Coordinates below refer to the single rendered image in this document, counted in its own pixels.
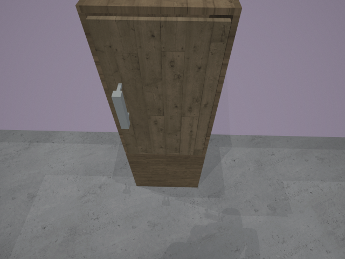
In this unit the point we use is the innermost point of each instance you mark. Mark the cupboard door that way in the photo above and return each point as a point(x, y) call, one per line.
point(169, 68)

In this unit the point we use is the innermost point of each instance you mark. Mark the handle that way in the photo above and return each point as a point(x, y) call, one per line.
point(120, 107)

